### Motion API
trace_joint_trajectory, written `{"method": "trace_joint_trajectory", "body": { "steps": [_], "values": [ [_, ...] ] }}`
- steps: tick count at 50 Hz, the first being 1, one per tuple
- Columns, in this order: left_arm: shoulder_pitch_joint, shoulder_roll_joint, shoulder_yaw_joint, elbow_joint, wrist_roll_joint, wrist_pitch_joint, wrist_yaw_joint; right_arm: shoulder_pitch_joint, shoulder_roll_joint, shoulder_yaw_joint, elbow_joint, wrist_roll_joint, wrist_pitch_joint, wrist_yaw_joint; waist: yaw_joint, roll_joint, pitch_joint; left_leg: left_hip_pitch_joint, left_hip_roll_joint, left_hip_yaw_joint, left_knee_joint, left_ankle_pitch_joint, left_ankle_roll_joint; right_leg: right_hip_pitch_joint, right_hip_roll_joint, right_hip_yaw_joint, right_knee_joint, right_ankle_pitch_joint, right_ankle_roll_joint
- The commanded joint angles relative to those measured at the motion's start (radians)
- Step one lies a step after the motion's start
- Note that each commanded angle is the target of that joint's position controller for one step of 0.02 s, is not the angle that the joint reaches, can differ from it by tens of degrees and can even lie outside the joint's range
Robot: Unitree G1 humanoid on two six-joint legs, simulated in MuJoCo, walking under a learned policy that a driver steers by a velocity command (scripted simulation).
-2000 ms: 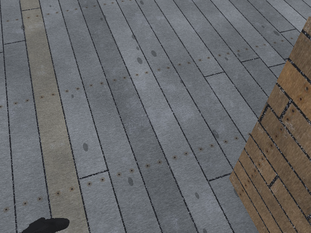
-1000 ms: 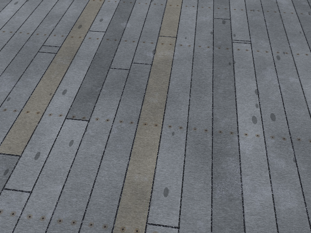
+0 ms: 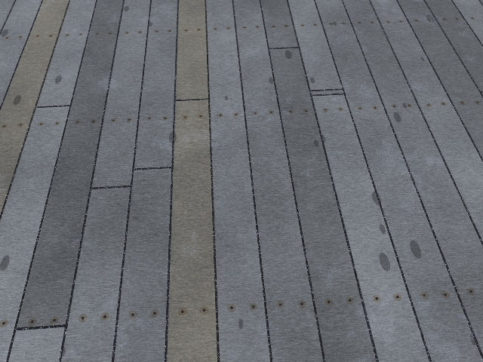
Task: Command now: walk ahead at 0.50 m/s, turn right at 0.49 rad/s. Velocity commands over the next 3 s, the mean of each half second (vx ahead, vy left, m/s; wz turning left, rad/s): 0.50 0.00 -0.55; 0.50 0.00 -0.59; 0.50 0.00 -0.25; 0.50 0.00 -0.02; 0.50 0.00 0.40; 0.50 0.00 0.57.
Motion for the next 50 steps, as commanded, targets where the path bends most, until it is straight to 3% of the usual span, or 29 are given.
{"method": "trace_joint_trajectory", "body": {
  "steps": [1,2,3,4,5,6,7,8,9,10,13,18,20,23,25,26,27,28,29,30,31,32,34,36,39,45,48,50],
  "values": [
    [-0.024,0.115,0.040,-0.110,0.001,-0.010,-0.011,-0.014,-0.212,-0.054,-0.048,0.009,0.017,-0.019,0.057,0.128,-0.019,0.042,0.302,-0.044,0.174,1.025,0.123,0.062,0.076,-0.087,-0.008,-0.155,-0.056],
    [0.106,0.156,0.065,-0.083,-0.001,-0.008,-0.005,-0.028,-0.217,-0.054,-0.053,0.010,0.025,-0.024,0.134,0.124,-0.092,0.001,0.275,-0.018,0.353,1.110,0.101,0.239,0.123,-0.105,-0.044,-0.144,-0.087],
    [0.276,0.220,0.098,-0.045,-0.003,-0.002,0.011,-0.029,-0.197,-0.044,-0.063,0.007,0.023,-0.031,0.220,0.082,-0.183,-0.177,0.236,-0.005,0.604,0.973,0.062,0.533,0.112,-0.031,-0.087,-0.086,-0.133],
    [0.332,0.338,0.124,-0.037,-0.004,0.001,0.029,0.049,-0.072,-0.004,-0.114,-0.026,0.001,-0.020,0.161,-0.162,-0.282,-0.619,0.088,-0.021,0.985,0.227,-0.002,0.916,-0.149,0.448,-0.108,-0.143,-0.286],
    [0.342,0.310,0.107,-0.067,-0.002,-0.012,0.024,0.027,-0.078,0.010,-0.129,-0.019,-0.042,-0.002,0.166,-0.160,-0.440,-0.817,-0.037,-0.259,1.172,-0.234,-0.013,1.062,-0.281,0.881,-0.279,-0.236,-0.403],
    [0.323,0.237,0.086,-0.060,0.007,-0.020,0.021,-0.083,-0.152,-0.012,-0.155,0.023,-0.065,0.013,0.203,-0.078,-0.341,-0.915,0.029,-0.328,1.189,-0.157,0.007,1.010,-0.248,0.741,-0.310,-0.233,-0.335],
    [0.272,0.209,0.078,-0.061,0.004,-0.024,0.022,-0.126,-0.143,-0.005,-0.171,0.028,-0.078,0.016,0.172,-0.028,-0.216,-0.918,0.071,-0.310,1.113,-0.071,0.022,0.861,-0.205,0.593,-0.312,-0.165,-0.295],
    [0.201,0.185,0.070,-0.072,0.003,-0.023,0.024,-0.134,-0.134,-0.005,-0.165,0.005,-0.080,0.008,0.124,0.043,-0.139,-0.869,0.109,-0.300,1.016,-0.014,0.019,0.708,-0.161,0.489,-0.320,-0.071,-0.262],
    [0.152,0.155,0.059,-0.089,0.010,-0.023,0.027,-0.125,-0.145,-0.014,-0.159,-0.011,-0.070,0.003,0.088,0.033,-0.099,-0.797,0.134,-0.298,0.951,0.025,0.011,0.594,-0.128,0.420,-0.343,0.026,-0.248],
    [0.127,0.151,0.056,-0.102,0.017,-0.022,0.030,-0.106,-0.144,-0.017,-0.158,-0.015,-0.057,0.004,0.062,0.010,-0.089,-0.745,0.140,-0.298,0.923,0.048,-0.001,0.523,-0.110,0.397,-0.367,0.068,-0.250],
    [0.134,0.176,0.063,-0.089,0.011,-0.029,0.045,-0.106,-0.107,-0.008,-0.159,-0.027,-0.030,-0.002,0.047,0.003,-0.066,-0.712,0.130,-0.269,0.801,0.114,-0.052,0.411,-0.077,0.316,-0.395,0.167,-0.257],
    [0.198,0.198,0.070,-0.057,0.000,-0.014,0.068,-0.300,-0.063,0.013,-0.202,-0.018,-0.035,0.007,0.121,-0.042,-0.032,-0.635,0.060,-0.255,0.413,0.417,-0.073,0.355,-0.007,0.253,-0.372,0.025,-0.182],
    [0.231,0.207,0.074,-0.041,-0.004,-0.010,0.069,-0.348,-0.077,0.010,-0.216,-0.006,-0.043,0.016,0.141,-0.052,-0.029,-0.602,0.037,-0.263,0.343,0.450,-0.068,0.375,-0.026,0.299,-0.354,-0.031,-0.172],
    [0.245,0.192,0.072,-0.029,-0.008,-0.002,0.073,-0.351,-0.119,-0.007,-0.224,-0.001,-0.055,0.026,0.129,-0.071,-0.029,-0.574,0.029,-0.298,0.266,0.382,-0.038,0.458,-0.062,0.395,-0.276,-0.088,-0.154],
    [0.223,0.186,0.073,-0.032,-0.005,0.004,0.074,-0.283,-0.139,-0.022,-0.210,0.002,-0.065,0.026,0.086,-0.101,-0.037,-0.487,0.026,-0.288,0.235,0.308,-0.004,0.475,-0.065,0.437,-0.211,-0.070,-0.133],
    [0.214,0.159,0.064,-0.038,-0.002,0.005,0.073,-0.198,-0.157,-0.035,-0.189,-0.003,-0.069,0.020,0.041,-0.096,-0.077,-0.359,0.032,-0.276,0.200,0.308,0.024,0.456,-0.025,0.417,-0.130,-0.034,-0.106],
    [0.211,0.102,0.042,-0.054,0.007,0.002,0.069,-0.068,-0.201,-0.050,-0.177,-0.022,-0.074,0.012,-0.019,-0.027,-0.196,-0.128,0.162,-0.389,0.218,0.268,0.083,0.367,0.032,0.351,0.101,-0.095,-0.069],
    [0.334,0.037,0.022,-0.081,-0.011,-0.007,0.070,0.053,-0.291,-0.073,-0.151,-0.039,-0.063,0.009,0.010,0.260,-0.341,0.230,0.396,-0.808,0.159,0.072,0.244,0.026,0.180,0.201,0.449,-0.438,0.009],
    [0.354,0.113,0.028,-0.076,-0.023,-0.011,0.072,0.066,-0.232,-0.063,-0.140,-0.011,-0.056,0.017,0.006,0.329,-0.329,0.248,0.459,-1.038,0.075,-0.179,0.275,-0.146,0.124,0.197,0.623,-0.570,0.025],
    [0.267,0.186,0.049,-0.070,-0.022,-0.006,0.072,0.016,-0.156,-0.043,-0.156,-0.005,-0.050,0.013,-0.017,0.213,-0.192,0.133,0.417,-0.900,0.053,-0.221,0.229,-0.193,0.077,0.200,0.685,-0.480,0.033],
    [0.198,0.193,0.053,-0.082,-0.010,0.001,0.073,-0.033,-0.129,-0.032,-0.163,-0.012,-0.040,0.009,-0.010,0.143,-0.112,0.015,0.374,-0.749,0.050,-0.108,0.194,-0.175,0.043,0.160,0.683,-0.407,0.037],
    [0.157,0.181,0.055,-0.096,0.001,0.002,0.069,-0.069,-0.106,-0.024,-0.157,-0.016,-0.035,0.008,0.006,0.123,-0.049,-0.090,0.333,-0.642,0.029,0.012,0.184,-0.153,0.017,0.154,0.639,-0.354,0.039],
    [0.161,0.146,0.055,-0.102,-0.008,0.011,0.058,-0.096,-0.085,-0.016,-0.146,-0.022,-0.037,0.003,0.042,0.162,-0.014,-0.199,0.281,-0.497,-0.020,0.137,0.167,-0.079,-0.025,0.138,0.579,-0.302,0.038],
    [0.153,0.109,0.047,-0.110,-0.009,0.021,0.054,-0.090,-0.097,-0.022,-0.127,-0.014,-0.045,0.004,0.049,0.154,-0.004,-0.224,0.280,-0.413,-0.057,0.218,0.184,-0.081,-0.036,0.118,0.537,-0.276,0.045],
    [0.104,0.093,0.040,-0.128,-0.002,0.024,0.052,-0.080,-0.136,-0.034,-0.100,-0.017,-0.048,0.002,0.046,0.116,0.002,-0.196,0.297,-0.319,-0.080,0.342,0.202,-0.124,-0.048,0.116,0.431,-0.179,0.061],
    [-0.064,0.062,0.025,-0.162,-0.004,0.006,0.015,-0.041,-0.177,-0.039,-0.058,-0.005,-0.026,-0.004,-0.014,0.095,0.043,-0.138,0.271,-0.125,-0.075,0.424,0.155,-0.056,-0.025,0.022,0.115,0.049,0.040],
    [-0.115,0.073,0.028,-0.190,-0.009,0.007,-0.002,-0.013,-0.205,-0.048,-0.038,0.011,-0.010,-0.003,-0.016,0.100,0.066,-0.057,0.302,-0.087,-0.043,0.515,0.138,-0.040,-0.008,-0.015,0.032,-0.017,0.006],
    [-0.083,0.105,0.045,-0.195,-0.001,0.012,-0.005,-0.018,-0.235,-0.058,-0.037,0.021,0.002,-0.008,0.024,0.127,0.029,-0.011,0.306,-0.047,0.068,0.831,0.119,0.052,0.048,-0.066,0.006,-0.122,-0.035]
  ]
}}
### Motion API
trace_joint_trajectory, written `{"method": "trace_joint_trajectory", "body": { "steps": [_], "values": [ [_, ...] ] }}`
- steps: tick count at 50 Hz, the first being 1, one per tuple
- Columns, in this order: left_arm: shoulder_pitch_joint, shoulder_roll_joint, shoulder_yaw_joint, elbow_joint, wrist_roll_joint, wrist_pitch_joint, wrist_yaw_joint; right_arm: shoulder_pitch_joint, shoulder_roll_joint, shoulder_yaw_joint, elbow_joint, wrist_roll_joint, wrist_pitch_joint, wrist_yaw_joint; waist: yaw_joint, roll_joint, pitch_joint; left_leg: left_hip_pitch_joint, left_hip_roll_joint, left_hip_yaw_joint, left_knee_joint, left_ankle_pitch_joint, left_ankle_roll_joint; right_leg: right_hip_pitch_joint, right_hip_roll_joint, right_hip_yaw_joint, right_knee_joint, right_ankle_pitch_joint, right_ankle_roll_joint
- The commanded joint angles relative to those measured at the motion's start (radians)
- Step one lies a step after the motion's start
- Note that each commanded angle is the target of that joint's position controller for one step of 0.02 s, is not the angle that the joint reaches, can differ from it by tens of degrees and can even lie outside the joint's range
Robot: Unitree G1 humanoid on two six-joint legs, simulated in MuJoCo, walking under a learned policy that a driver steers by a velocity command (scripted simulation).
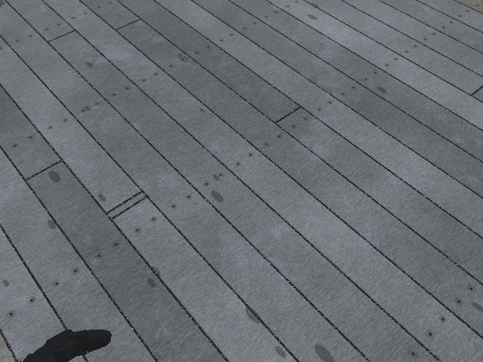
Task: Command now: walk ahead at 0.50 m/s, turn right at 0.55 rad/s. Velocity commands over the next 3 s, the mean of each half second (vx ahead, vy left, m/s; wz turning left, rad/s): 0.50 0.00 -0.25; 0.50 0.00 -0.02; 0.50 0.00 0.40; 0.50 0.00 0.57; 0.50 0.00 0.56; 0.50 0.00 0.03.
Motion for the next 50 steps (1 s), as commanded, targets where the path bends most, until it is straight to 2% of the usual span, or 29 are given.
{"method": "trace_joint_trajectory", "body": {
  "steps": [1,2,3,4,5,6,7,8,10,12,15,19,22,24,27,28,29,30,31,32,33,34,35,36,39,42,46,48,50],
  "values": [
    [0.014,0.110,0.044,-0.082,0.008,-0.010,-0.005,-0.027,-0.221,-0.054,-0.050,0.019,0.007,-0.011,0.097,0.132,-0.042,0.000,0.256,-0.051,0.150,0.998,0.143,0.158,0.091,-0.084,-0.040,-0.123,-0.064],
    [0.162,0.147,0.069,-0.044,0.007,-0.007,0.002,-0.035,-0.215,-0.050,-0.049,0.023,0.012,-0.013,0.186,0.113,-0.119,-0.059,0.233,-0.025,0.332,1.050,0.122,0.370,0.133,-0.093,-0.106,-0.069,-0.100],
    [0.335,0.204,0.098,0.003,0.004,0.002,0.021,-0.023,-0.176,-0.032,-0.056,0.006,0.007,-0.016,0.266,0.052,-0.208,-0.272,0.199,-0.023,0.589,0.844,0.088,0.679,0.089,0.012,-0.119,-0.029,-0.141],
    [0.329,0.326,0.110,0.008,-0.003,-0.005,0.034,0.086,-0.025,0.021,-0.110,-0.040,-0.013,0.002,0.148,-0.244,-0.305,-0.731,0.026,-0.060,0.975,-0.119,0.025,1.038,-0.209,0.553,-0.163,-0.129,-0.314],
    [0.378,0.246,0.085,-0.011,0.001,-0.019,0.029,0.024,-0.096,0.014,-0.098,-0.007,-0.046,0.016,0.218,-0.148,-0.476,-0.812,-0.016,-0.289,1.114,-0.220,0.030,1.068,-0.297,0.832,-0.329,-0.279,-0.372],
    [0.338,0.201,0.068,0.006,0.014,-0.033,0.022,-0.095,-0.155,-0.006,-0.132,0.037,-0.058,0.022,0.234,-0.088,-0.317,-0.893,0.029,-0.301,1.124,-0.133,0.044,0.966,-0.263,0.674,-0.353,-0.225,-0.310],
    [0.275,0.182,0.061,0.010,0.011,-0.040,0.022,-0.132,-0.136,0.003,-0.146,0.033,-0.066,0.018,0.195,-0.040,-0.212,-0.881,0.072,-0.292,1.048,-0.046,0.055,0.816,-0.222,0.544,-0.356,-0.142,-0.275],
    [0.207,0.147,0.048,0.007,0.015,-0.043,0.023,-0.138,-0.131,0.002,-0.134,0.009,-0.064,0.011,0.155,-0.004,-0.147,-0.829,0.107,-0.287,0.973,0.009,0.050,0.678,-0.186,0.443,-0.366,-0.028,-0.248],
    [0.148,0.113,0.034,0.000,0.030,-0.053,0.026,-0.083,-0.126,-0.003,-0.112,-0.003,-0.041,0.012,0.094,-0.026,-0.118,-0.708,0.134,-0.296,0.902,0.070,0.038,0.525,-0.143,0.350,-0.420,0.087,-0.238],
    [0.150,0.122,0.035,0.021,0.024,-0.067,0.029,-0.066,-0.092,0.003,-0.099,-0.011,-0.020,0.010,0.077,-0.014,-0.097,-0.688,0.134,-0.281,0.837,0.106,0.014,0.464,-0.135,0.285,-0.464,0.153,-0.246],
    [0.180,0.141,0.039,0.056,0.023,-0.073,0.042,-0.156,-0.064,0.012,-0.125,-0.021,-0.010,0.008,0.097,-0.004,-0.041,-0.747,0.132,-0.276,0.673,0.265,-0.016,0.448,-0.108,0.200,-0.501,0.180,-0.230],
    [0.232,0.156,0.040,0.099,0.016,-0.067,0.052,-0.285,-0.033,0.025,-0.151,-0.012,-0.023,0.023,0.151,-0.017,-0.005,-0.701,0.087,-0.248,0.407,0.493,-0.011,0.457,-0.073,0.123,-0.509,0.096,-0.180],
    [0.286,0.169,0.044,0.140,0.009,-0.062,0.051,-0.360,-0.039,0.026,-0.176,-0.004,-0.029,0.037,0.181,-0.022,0.024,-0.708,0.065,-0.249,0.314,0.504,0.009,0.526,-0.112,0.143,-0.489,0.053,-0.176],
    [0.305,0.173,0.048,0.162,0.006,-0.053,0.054,-0.384,-0.051,0.024,-0.192,-0.004,-0.034,0.048,0.180,-0.028,0.031,-0.736,0.056,-0.257,0.269,0.443,0.036,0.609,-0.148,0.161,-0.449,0.090,-0.167],
    [0.296,0.188,0.054,0.181,0.005,-0.038,0.061,-0.326,-0.079,0.013,-0.185,-0.007,-0.039,0.056,0.137,-0.057,-0.004,-0.648,0.024,-0.233,0.234,0.321,0.082,0.684,-0.169,0.169,-0.359,0.279,-0.134],
    [0.277,0.191,0.053,0.180,0.006,-0.033,0.063,-0.242,-0.101,-0.001,-0.163,-0.009,-0.041,0.052,0.085,-0.061,-0.058,-0.520,-0.011,-0.197,0.214,0.311,0.105,0.680,-0.140,0.144,-0.258,0.447,-0.115],
    [0.277,0.167,0.042,0.178,0.013,-0.028,0.066,-0.095,-0.146,-0.023,-0.122,-0.013,-0.041,0.043,0.017,-0.042,-0.164,-0.294,-0.005,-0.199,0.228,0.347,0.140,0.613,-0.085,0.100,-0.071,0.495,-0.084],
    [0.330,0.107,0.018,0.156,0.039,-0.032,0.069,0.063,-0.227,-0.042,-0.100,-0.024,-0.038,0.036,-0.012,0.097,-0.331,0.046,0.200,-0.440,0.283,0.388,0.228,0.369,-0.002,0.056,0.262,0.197,-0.039],
    [0.441,0.021,-0.006,0.158,0.019,-0.052,0.059,0.115,-0.250,-0.048,-0.073,-0.018,-0.033,0.044,0.035,0.355,-0.439,0.305,0.363,-0.912,0.120,0.101,0.363,0.022,0.163,0.092,0.552,-0.492,0.019],
    [0.347,0.128,0.014,0.161,-0.002,-0.067,0.054,0.102,-0.157,-0.023,-0.080,0.002,-0.033,0.043,-0.013,0.232,-0.368,0.272,0.340,-0.935,0.042,-0.079,0.322,-0.094,0.110,0.183,0.644,-0.510,0.009],
    [0.241,0.163,0.024,0.127,-0.018,-0.074,0.051,0.023,-0.129,-0.013,-0.091,-0.001,-0.030,0.038,-0.005,0.168,-0.222,0.138,0.316,-0.794,0.021,-0.062,0.281,-0.149,0.057,0.143,0.637,-0.415,0.000],
    [0.186,0.155,0.021,0.116,-0.007,-0.077,0.055,-0.042,-0.114,-0.006,-0.103,-0.012,-0.027,0.036,0.021,0.088,-0.138,-0.005,0.282,-0.693,0.000,0.042,0.265,-0.122,0.010,0.111,0.593,-0.330,0.001],
    [0.173,0.145,0.024,0.114,0.007,-0.075,0.057,-0.083,-0.094,0.000,-0.108,-0.022,-0.028,0.035,0.051,0.082,-0.088,-0.115,0.251,-0.623,-0.025,0.142,0.265,-0.083,-0.022,0.106,0.533,-0.273,0.006],
    [0.198,0.131,0.026,0.120,0.011,-0.068,0.056,-0.102,-0.076,0.007,-0.111,-0.031,-0.032,0.035,0.082,0.107,-0.085,-0.179,0.225,-0.574,-0.049,0.208,0.260,-0.020,-0.045,0.111,0.502,-0.236,0.010],
    [0.222,0.088,0.017,0.132,0.014,-0.047,0.059,-0.101,-0.087,0.004,-0.093,-0.019,-0.043,0.032,0.109,0.115,-0.065,-0.253,0.203,-0.468,-0.110,0.325,0.282,0.008,-0.061,0.088,0.415,-0.197,0.037],
    [0.127,0.072,0.010,0.106,0.022,-0.047,0.061,-0.072,-0.116,-0.005,-0.072,-0.017,-0.039,0.019,0.089,0.090,-0.031,-0.244,0.189,-0.391,-0.143,0.396,0.277,-0.049,-0.069,0.077,0.252,-0.049,0.063],
    [-0.004,0.043,-0.003,0.082,0.016,-0.062,0.045,-0.021,-0.134,-0.008,-0.045,-0.005,-0.027,0.009,0.040,0.088,-0.006,-0.228,0.150,-0.300,-0.146,0.402,0.237,0.007,-0.032,0.037,0.002,0.145,0.065],
    [-0.072,0.044,-0.004,0.062,0.012,-0.068,0.036,0.029,-0.141,-0.010,-0.023,0.001,-0.018,0.008,0.012,0.085,0.011,-0.197,0.167,-0.313,-0.129,0.384,0.238,0.021,-0.015,0.031,-0.063,0.165,0.063],
    [-0.115,0.053,-0.002,0.042,0.009,-0.076,0.025,0.056,-0.143,-0.012,-0.006,0.007,-0.005,0.005,0.010,0.087,0.026,-0.141,0.195,-0.347,-0.092,0.388,0.234,0.013,0.000,0.045,-0.117,0.130,0.054]
  ]
}}
Over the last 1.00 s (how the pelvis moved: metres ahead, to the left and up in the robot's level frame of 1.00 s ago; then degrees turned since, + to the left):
0.54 -0.12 0.00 -35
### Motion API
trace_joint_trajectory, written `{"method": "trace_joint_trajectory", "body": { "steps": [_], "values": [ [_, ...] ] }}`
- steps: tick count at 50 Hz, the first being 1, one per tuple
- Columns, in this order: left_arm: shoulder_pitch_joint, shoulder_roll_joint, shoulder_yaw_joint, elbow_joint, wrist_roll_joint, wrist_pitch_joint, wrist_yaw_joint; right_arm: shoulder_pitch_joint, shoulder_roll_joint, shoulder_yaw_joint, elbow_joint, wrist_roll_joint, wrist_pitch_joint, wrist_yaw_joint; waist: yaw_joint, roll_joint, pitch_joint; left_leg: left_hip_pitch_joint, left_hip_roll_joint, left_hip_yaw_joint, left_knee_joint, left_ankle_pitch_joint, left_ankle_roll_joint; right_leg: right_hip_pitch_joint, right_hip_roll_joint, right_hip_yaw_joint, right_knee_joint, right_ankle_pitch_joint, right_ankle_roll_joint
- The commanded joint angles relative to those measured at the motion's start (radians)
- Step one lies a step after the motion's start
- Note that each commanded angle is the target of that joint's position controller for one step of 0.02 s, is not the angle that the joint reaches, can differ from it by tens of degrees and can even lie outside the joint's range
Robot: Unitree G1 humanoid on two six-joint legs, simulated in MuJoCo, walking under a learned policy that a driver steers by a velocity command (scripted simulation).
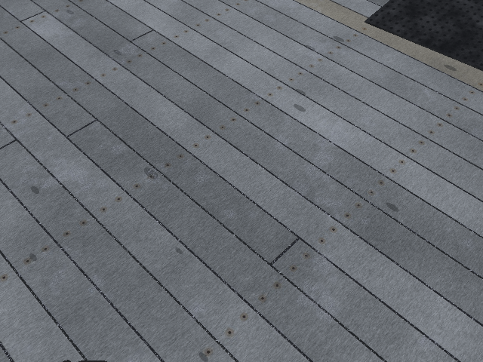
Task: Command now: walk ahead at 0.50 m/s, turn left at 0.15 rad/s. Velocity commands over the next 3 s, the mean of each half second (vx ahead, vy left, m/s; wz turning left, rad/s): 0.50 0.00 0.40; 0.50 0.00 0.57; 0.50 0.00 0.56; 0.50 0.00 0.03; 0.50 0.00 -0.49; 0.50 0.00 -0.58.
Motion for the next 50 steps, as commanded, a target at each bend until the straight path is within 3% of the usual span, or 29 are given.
{"method": "trace_joint_trajectory", "body": {
  "steps": [1,3,4,5,6,7,8,9,10,11,13,17,21,27,29,30,31,32,33,34,35,36,37,38,39,41,44,47,50],
  "values": [
    [-0.125,0.076,0.017,-0.103,-0.005,-0.029,-0.016,0.040,-0.183,-0.046,-0.022,0.010,0.009,-0.011,0.008,0.102,0.054,-0.018,0.290,-0.168,-0.023,0.272,0.149,0.030,0.033,-0.003,-0.081,-0.018,-0.014],
    [-0.081,0.105,0.028,-0.092,-0.003,-0.038,-0.019,0.026,-0.198,-0.054,-0.021,0.012,0.018,-0.018,0.046,0.119,0.032,0.010,0.308,-0.202,0.037,0.320,0.131,0.108,0.048,-0.002,-0.113,-0.084,-0.033],
    [-0.009,0.124,0.039,-0.073,-0.001,-0.042,-0.017,0.004,-0.202,-0.055,-0.024,0.012,0.022,-0.020,0.094,0.124,-0.005,-0.002,0.290,-0.194,0.114,0.419,0.115,0.220,0.069,-0.023,-0.142,-0.102,-0.049],
    [0.128,0.169,0.063,-0.032,0.004,-0.043,-0.008,0.002,-0.173,-0.045,-0.027,0.006,0.023,-0.020,0.157,0.106,-0.100,-0.055,0.232,-0.158,0.275,0.483,0.085,0.433,0.070,-0.032,-0.147,-0.097,-0.078],
    [0.303,0.239,0.083,-0.008,0.022,-0.042,0.003,0.001,-0.106,-0.019,-0.057,-0.017,0.021,-0.019,0.224,0.008,-0.267,-0.235,0.160,-0.110,0.574,0.273,0.044,0.733,-0.102,0.135,-0.099,-0.091,-0.140],
    [0.346,0.309,0.098,0.014,0.025,-0.030,0.003,0.141,0.003,0.011,-0.075,-0.004,0.002,-0.014,0.159,-0.276,-0.395,-0.608,0.008,-0.062,0.905,-0.296,-0.018,1.039,-0.326,0.566,-0.197,-0.292,-0.285],
    [0.343,0.204,0.073,0.005,0.018,-0.027,0.003,0.099,-0.107,-0.014,-0.055,0.020,-0.008,-0.013,0.198,-0.192,-0.363,-0.708,0.054,-0.168,1.034,-0.335,-0.019,0.992,-0.309,0.639,-0.277,-0.452,-0.274],
    [0.279,0.157,0.057,0.002,0.012,-0.028,0.007,0.009,-0.162,-0.033,-0.081,0.034,-0.011,-0.013,0.197,-0.131,-0.217,-0.762,0.096,-0.158,1.060,-0.248,-0.012,0.874,-0.280,0.484,-0.296,-0.446,-0.231],
    [0.214,0.135,0.048,0.001,0.014,-0.030,0.008,-0.039,-0.153,-0.034,-0.090,0.028,-0.009,-0.017,0.170,-0.073,-0.146,-0.737,0.138,-0.137,1.038,-0.164,-0.016,0.751,-0.242,0.373,-0.320,-0.358,-0.209],
    [0.165,0.105,0.041,0.005,0.016,-0.033,0.006,-0.060,-0.142,-0.039,-0.095,0.016,-0.003,-0.018,0.145,-0.064,-0.086,-0.709,0.163,-0.138,0.992,-0.106,-0.020,0.651,-0.207,0.284,-0.355,-0.280,-0.199],
    [0.116,0.084,0.038,0.016,0.024,-0.045,0.006,-0.028,-0.104,-0.041,-0.092,0.019,0.022,-0.015,0.099,-0.086,-0.050,-0.620,0.194,-0.139,0.948,-0.046,-0.029,0.537,-0.173,0.163,-0.417,-0.191,-0.191],
    [0.111,0.119,0.054,0.052,0.025,-0.057,0.015,-0.079,-0.065,-0.039,-0.128,0.010,0.054,-0.014,0.081,-0.032,0.006,-0.671,0.206,-0.140,0.843,0.056,-0.051,0.498,-0.179,0.012,-0.475,-0.059,-0.209],
    [0.124,0.151,0.063,0.075,0.023,-0.046,0.027,-0.177,-0.046,-0.031,-0.161,0.007,0.046,0.010,0.110,-0.014,0.033,-0.654,0.193,-0.092,0.615,0.247,-0.048,0.527,-0.150,-0.128,-0.486,-0.016,-0.186],
    [0.197,0.197,0.082,0.121,-0.005,-0.010,0.031,-0.334,-0.051,-0.026,-0.242,0.006,0.046,0.041,0.156,-0.003,0.081,-0.668,0.162,-0.007,0.434,0.195,0.005,0.693,-0.199,-0.213,-0.424,0.077,-0.156],
    [0.183,0.224,0.090,0.121,-0.015,0.004,0.033,-0.309,-0.076,-0.040,-0.255,0.003,0.051,0.046,0.121,-0.028,0.045,-0.586,0.111,0.044,0.420,0.097,0.042,0.734,-0.203,-0.243,-0.316,0.357,-0.135],
    [0.172,0.238,0.094,0.118,-0.021,0.011,0.035,-0.250,-0.099,-0.054,-0.247,0.004,0.055,0.045,0.081,-0.045,0.001,-0.496,0.071,0.075,0.422,0.047,0.064,0.738,-0.197,-0.257,-0.212,0.521,-0.123],
    [0.152,0.240,0.093,0.114,-0.027,0.020,0.036,-0.120,-0.136,-0.078,-0.216,0.008,0.057,0.040,0.002,-0.034,-0.067,-0.323,0.022,0.099,0.375,0.065,0.095,0.700,-0.169,-0.285,-0.032,0.601,-0.100],
    [0.161,0.215,0.082,0.109,-0.017,0.019,0.039,0.055,-0.205,-0.116,-0.167,0.011,0.064,0.024,-0.077,0.011,-0.157,-0.036,0.006,0.047,0.334,0.107,0.135,0.535,-0.127,-0.297,0.225,0.464,-0.058],
    [0.236,0.080,0.040,0.062,0.035,0.004,0.032,0.085,-0.329,-0.140,-0.156,0.019,0.067,0.005,0.003,0.288,-0.213,0.293,0.264,-0.418,0.295,0.077,0.277,0.103,0.017,-0.278,0.599,-0.357,0.010],
    [0.210,0.081,0.025,0.036,0.016,-0.038,0.020,0.085,-0.310,-0.122,-0.203,0.010,0.045,0.016,0.000,0.253,-0.391,0.428,0.402,-0.882,0.100,-0.142,0.410,-0.093,0.142,-0.019,0.783,-0.681,0.019],
    [0.075,0.163,0.046,0.009,-0.030,-0.063,0.010,0.066,-0.231,-0.099,-0.195,0.002,0.027,0.025,-0.043,0.136,-0.284,0.369,0.382,-0.775,0.043,-0.117,0.339,-0.196,0.085,0.044,0.800,-0.592,-0.006],
    [0.045,0.155,0.042,-0.004,-0.034,-0.077,0.011,0.021,-0.203,-0.090,-0.193,0.002,0.016,0.024,-0.013,0.113,-0.177,0.238,0.344,-0.638,0.050,-0.044,0.301,-0.202,0.044,0.036,0.730,-0.498,-0.027],
    [0.055,0.151,0.044,0.014,-0.008,-0.080,0.020,-0.052,-0.168,-0.079,-0.204,0.004,0.013,0.022,0.036,0.056,-0.113,0.093,0.299,-0.524,0.054,0.062,0.266,-0.136,0.003,0.038,0.644,-0.430,-0.025],
    [0.073,0.162,0.052,0.024,0.010,-0.072,0.024,-0.103,-0.136,-0.068,-0.220,-0.004,0.012,0.016,0.074,0.069,-0.085,-0.019,0.263,-0.445,0.040,0.160,0.249,-0.056,-0.022,0.043,0.572,-0.383,-0.018],
    [0.086,0.162,0.055,0.027,0.014,-0.059,0.022,-0.123,-0.127,-0.064,-0.233,-0.012,0.013,0.012,0.095,0.088,-0.077,-0.084,0.244,-0.415,0.018,0.208,0.245,0.000,-0.029,0.044,0.540,-0.356,-0.009],
    [0.089,0.134,0.051,0.024,0.023,-0.039,0.021,-0.114,-0.142,-0.068,-0.233,-0.007,0.008,0.001,0.105,0.081,-0.070,-0.152,0.223,-0.360,-0.001,0.307,0.252,0.031,-0.018,0.025,0.458,-0.316,0.021],
    [-0.012,0.100,0.039,-0.010,0.026,-0.029,0.023,-0.066,-0.171,-0.077,-0.219,-0.001,0.009,-0.020,0.077,0.084,-0.032,-0.198,0.187,-0.299,-0.009,0.310,0.228,0.017,0.012,0.014,0.253,-0.158,0.055],
    [-0.116,0.078,0.026,-0.038,0.016,-0.035,0.011,-0.030,-0.173,-0.078,-0.207,0.003,0.017,-0.029,0.035,0.119,-0.009,-0.232,0.151,-0.278,-0.001,0.192,0.184,0.083,0.059,0.011,0.033,0.011,0.059],
    [-0.175,0.097,0.029,-0.063,0.003,-0.046,-0.002,0.014,-0.175,-0.081,-0.187,0.010,0.023,-0.030,0.013,0.129,0.001,-0.206,0.176,-0.333,0.034,0.131,0.171,0.124,0.082,0.028,-0.057,0.045,0.048]
  ]
}}
Over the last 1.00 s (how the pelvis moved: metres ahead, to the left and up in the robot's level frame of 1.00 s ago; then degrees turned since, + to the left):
0.56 -0.02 0.01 -6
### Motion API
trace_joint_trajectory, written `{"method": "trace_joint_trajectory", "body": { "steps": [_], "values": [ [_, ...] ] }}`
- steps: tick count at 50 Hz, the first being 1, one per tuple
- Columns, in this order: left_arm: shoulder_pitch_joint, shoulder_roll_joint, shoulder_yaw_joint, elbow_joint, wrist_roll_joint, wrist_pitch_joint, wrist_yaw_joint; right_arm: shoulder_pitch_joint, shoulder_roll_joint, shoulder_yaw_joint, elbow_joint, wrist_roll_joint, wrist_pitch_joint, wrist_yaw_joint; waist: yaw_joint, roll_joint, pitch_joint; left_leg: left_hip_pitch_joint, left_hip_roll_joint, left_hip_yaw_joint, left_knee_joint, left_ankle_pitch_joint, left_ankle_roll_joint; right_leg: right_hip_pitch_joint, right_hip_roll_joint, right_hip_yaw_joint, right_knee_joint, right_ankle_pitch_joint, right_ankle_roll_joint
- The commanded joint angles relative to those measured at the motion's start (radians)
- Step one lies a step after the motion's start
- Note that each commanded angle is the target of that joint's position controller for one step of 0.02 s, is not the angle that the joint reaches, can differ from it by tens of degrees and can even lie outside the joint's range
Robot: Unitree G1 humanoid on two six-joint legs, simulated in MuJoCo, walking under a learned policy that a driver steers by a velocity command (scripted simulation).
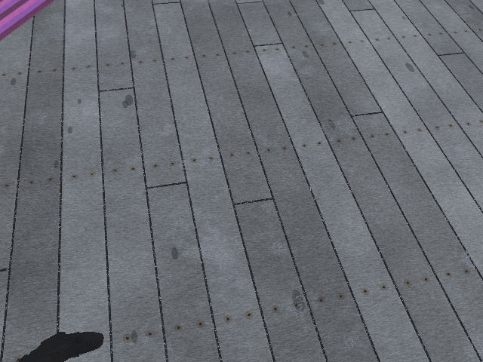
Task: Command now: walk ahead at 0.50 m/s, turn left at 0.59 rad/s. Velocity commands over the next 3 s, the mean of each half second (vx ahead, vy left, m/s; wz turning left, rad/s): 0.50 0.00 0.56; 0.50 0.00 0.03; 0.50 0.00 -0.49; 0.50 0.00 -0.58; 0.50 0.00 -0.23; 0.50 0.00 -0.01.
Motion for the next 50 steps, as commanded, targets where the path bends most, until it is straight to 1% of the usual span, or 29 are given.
{"method": "trace_joint_trajectory", "body": {
  "steps": [1,4,5,6,7,8,9,10,11,12,14,18,23,26,28,30,31,32,33,34,35,36,37,38,39,41,43,45,50],
  "values": [
    [-0.104,0.087,0.018,-0.092,-0.010,-0.024,-0.012,0.022,-0.169,-0.047,-0.044,0.007,-0.006,-0.010,0.001,0.133,-0.017,-0.068,0.229,-0.198,-0.063,0.119,0.130,0.128,0.050,-0.021,-0.090,0.046,-0.010],
    [-0.054,0.123,0.033,-0.084,-0.011,-0.039,-0.019,0.012,-0.166,-0.050,-0.045,0.003,0.003,-0.017,0.036,0.169,-0.026,-0.008,0.255,-0.276,0.029,0.146,0.109,0.193,0.056,-0.015,-0.124,-0.077,-0.047],
    [0.014,0.132,0.042,-0.065,-0.010,-0.044,-0.016,-0.002,-0.154,-0.046,-0.049,0.003,0.007,-0.016,0.074,0.178,-0.046,-0.014,0.235,-0.278,0.080,0.178,0.093,0.281,0.063,-0.035,-0.157,-0.089,-0.067],
    [0.118,0.162,0.057,-0.042,0.001,-0.049,-0.010,-0.005,-0.116,-0.032,-0.058,-0.002,0.006,-0.013,0.124,0.159,-0.121,-0.050,0.179,-0.242,0.215,0.214,0.062,0.455,0.029,-0.019,-0.168,-0.095,-0.102],
    [0.268,0.216,0.070,-0.028,0.014,-0.049,-0.002,0.012,-0.057,-0.009,-0.077,-0.019,0.005,-0.010,0.175,0.034,-0.269,-0.179,0.108,-0.150,0.503,0.048,0.022,0.717,-0.144,0.154,-0.153,-0.168,-0.158],
    [0.335,0.279,0.085,0.008,0.019,-0.034,-0.009,0.151,-0.018,0.003,-0.106,0.018,-0.004,-0.010,0.102,-0.331,-0.358,-0.539,-0.009,-0.045,0.810,-0.363,-0.039,0.985,-0.342,0.640,-0.273,-0.434,-0.312],
    [0.300,0.177,0.062,-0.012,-0.005,-0.031,-0.015,0.132,-0.129,-0.015,-0.076,0.026,-0.002,-0.014,0.125,-0.198,-0.273,-0.652,0.075,-0.075,0.935,-0.321,-0.051,0.935,-0.340,0.677,-0.320,-0.635,-0.289],
    [0.257,0.122,0.047,-0.022,-0.007,-0.024,-0.010,0.023,-0.177,-0.029,-0.088,0.018,0.002,-0.013,0.149,-0.107,-0.157,-0.674,0.106,-0.049,0.955,-0.226,-0.055,0.818,-0.300,0.510,-0.330,-0.584,-0.248],
    [0.208,0.108,0.039,-0.027,0.004,-0.018,-0.008,-0.025,-0.169,-0.030,-0.096,0.008,0.007,-0.015,0.132,-0.037,-0.096,-0.634,0.142,-0.021,0.935,-0.154,-0.060,0.701,-0.260,0.380,-0.342,-0.440,-0.228],
    [0.183,0.088,0.033,-0.018,0.009,-0.014,-0.006,-0.058,-0.156,-0.032,-0.107,-0.002,0.007,-0.011,0.118,-0.031,-0.049,-0.615,0.169,-0.021,0.891,-0.107,-0.062,0.618,-0.228,0.292,-0.359,-0.329,-0.228],
    [0.172,0.074,0.029,-0.004,0.012,-0.019,0.000,-0.046,-0.117,-0.030,-0.112,0.011,0.016,0.001,0.092,-0.076,-0.037,-0.549,0.204,-0.002,0.839,-0.067,-0.062,0.544,-0.184,0.159,-0.403,-0.226,-0.219],
    [0.194,0.118,0.043,0.028,0.003,-0.028,0.005,-0.106,-0.075,-0.017,-0.150,0.006,0.027,0.006,0.095,-0.041,-0.012,-0.613,0.225,0.020,0.723,0.018,-0.083,0.547,-0.201,0.025,-0.454,-0.078,-0.255],
    [0.231,0.146,0.045,0.060,-0.004,-0.014,0.003,-0.226,-0.036,0.005,-0.175,0.000,0.006,0.030,0.134,-0.011,0.012,-0.548,0.198,0.076,0.430,0.228,-0.073,0.561,-0.164,-0.133,-0.468,0.034,-0.240],
    [0.292,0.173,0.049,0.094,-0.021,0.000,0.002,-0.320,-0.030,0.014,-0.205,0.002,-0.003,0.046,0.161,-0.006,0.046,-0.523,0.176,0.123,0.307,0.232,-0.057,0.613,-0.188,-0.158,-0.465,0.047,-0.238],
    [0.316,0.189,0.052,0.116,-0.032,0.013,0.002,-0.350,-0.045,0.011,-0.223,0.002,-0.005,0.054,0.151,-0.018,0.056,-0.513,0.162,0.137,0.254,0.168,-0.033,0.678,-0.218,-0.158,-0.436,0.123,-0.231],
    [0.309,0.215,0.057,0.128,-0.039,0.025,0.006,-0.307,-0.081,-0.005,-0.220,-0.007,-0.005,0.056,0.099,-0.052,0.010,-0.400,0.116,0.174,0.214,0.091,0.003,0.720,-0.225,-0.183,-0.331,0.405,-0.212],
    [0.295,0.221,0.056,0.133,-0.042,0.031,0.010,-0.198,-0.113,-0.024,-0.190,-0.011,-0.004,0.053,0.026,-0.055,-0.060,-0.233,0.083,0.199,0.168,0.120,0.030,0.701,-0.204,-0.219,-0.196,0.547,-0.189],
    [0.299,0.198,0.044,0.133,-0.036,0.033,0.015,-0.041,-0.163,-0.052,-0.137,-0.010,0.000,0.043,-0.049,-0.039,-0.152,0.019,0.064,0.197,0.150,0.174,0.057,0.596,-0.162,-0.255,-0.005,0.537,-0.157],
    [0.309,0.131,0.018,0.099,-0.005,0.025,0.015,0.115,-0.249,-0.076,-0.107,-0.017,0.009,0.024,-0.092,0.099,-0.287,0.366,0.261,-0.078,0.183,0.178,0.132,0.298,-0.095,-0.278,0.332,0.182,-0.108],
    [0.402,0.038,-0.016,0.089,0.004,0.003,0.002,0.100,-0.297,-0.072,-0.107,-0.011,0.005,0.024,-0.001,0.296,-0.419,0.539,0.474,-0.552,0.054,0.036,0.275,0.021,0.068,-0.149,0.617,-0.620,-0.072],
    [0.312,0.139,0.011,0.092,-0.031,-0.012,-0.007,0.088,-0.201,-0.045,-0.114,-0.011,-0.005,0.031,-0.050,0.181,-0.383,0.497,0.464,-0.550,-0.003,-0.017,0.247,-0.076,0.030,-0.023,0.706,-0.621,-0.083],
    [0.227,0.156,0.016,0.057,-0.051,-0.022,-0.011,0.033,-0.176,-0.034,-0.107,-0.013,-0.013,0.034,-0.037,0.167,-0.229,0.365,0.426,-0.389,-0.023,0.066,0.212,-0.131,-0.009,-0.044,0.697,-0.538,-0.094],
    [0.201,0.140,0.013,0.055,-0.039,-0.026,-0.004,-0.029,-0.154,-0.027,-0.103,-0.012,-0.018,0.035,0.000,0.109,-0.156,0.234,0.380,-0.282,-0.041,0.152,0.186,-0.108,-0.048,-0.054,0.635,-0.448,-0.095],
    [0.208,0.138,0.018,0.065,-0.025,-0.020,-0.002,-0.078,-0.120,-0.018,-0.105,-0.019,-0.023,0.037,0.034,0.107,-0.108,0.129,0.352,-0.196,-0.073,0.227,0.171,-0.062,-0.074,-0.051,0.583,-0.390,-0.087],
    [0.245,0.128,0.018,0.079,-0.027,-0.006,-0.005,-0.106,-0.099,-0.012,-0.106,-0.027,-0.030,0.036,0.067,0.126,-0.101,0.059,0.337,-0.149,-0.110,0.248,0.165,0.001,-0.093,-0.038,0.563,-0.345,-0.081],
    [0.279,0.090,0.013,0.097,-0.030,0.022,-0.004,-0.120,-0.096,-0.015,-0.088,-0.026,-0.049,0.034,0.093,0.115,-0.083,-0.012,0.335,-0.081,-0.174,0.265,0.172,0.037,-0.097,-0.036,0.531,-0.300,-0.062],
    [0.235,0.077,0.012,0.084,-0.028,0.040,0.002,-0.112,-0.111,-0.021,-0.062,-0.033,-0.064,0.028,0.090,0.102,-0.034,-0.042,0.335,-0.008,-0.216,0.280,0.166,-0.013,-0.091,-0.012,0.470,-0.225,-0.046],
    [0.186,0.074,0.013,0.069,-0.025,0.041,0.003,-0.091,-0.114,-0.022,-0.039,-0.040,-0.068,0.019,0.075,0.093,-0.006,-0.024,0.325,0.060,-0.230,0.291,0.147,-0.063,-0.074,0.013,0.374,-0.114,-0.038],
    [0.050,0.042,-0.001,0.022,-0.018,0.028,-0.023,-0.067,-0.139,-0.025,0.001,-0.031,-0.067,0.004,0.022,0.080,0.039,0.016,0.310,0.205,-0.255,0.302,0.094,-0.024,-0.034,-0.059,0.098,0.111,-0.056]
  ]
}}
Over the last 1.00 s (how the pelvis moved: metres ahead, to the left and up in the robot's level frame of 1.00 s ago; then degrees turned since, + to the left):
0.52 0.10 0.00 32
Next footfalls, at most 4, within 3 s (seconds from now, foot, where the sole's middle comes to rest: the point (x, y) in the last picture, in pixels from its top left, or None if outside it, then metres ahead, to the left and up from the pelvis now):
0.12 right None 0.26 -0.14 -0.78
0.64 left None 0.47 0.19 -0.78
1.20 right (204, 243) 0.83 0.05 -0.78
1.66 left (141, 178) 1.10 0.26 -0.78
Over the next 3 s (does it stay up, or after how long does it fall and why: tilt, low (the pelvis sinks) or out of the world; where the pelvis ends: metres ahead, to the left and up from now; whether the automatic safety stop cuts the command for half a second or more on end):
stays up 1.62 -0.06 0.00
